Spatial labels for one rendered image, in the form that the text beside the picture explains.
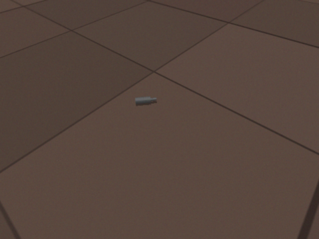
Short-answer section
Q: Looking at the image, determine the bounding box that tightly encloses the bottle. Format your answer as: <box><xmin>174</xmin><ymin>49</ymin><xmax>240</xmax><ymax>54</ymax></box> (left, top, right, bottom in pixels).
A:
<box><xmin>135</xmin><ymin>96</ymin><xmax>157</xmax><ymax>104</ymax></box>

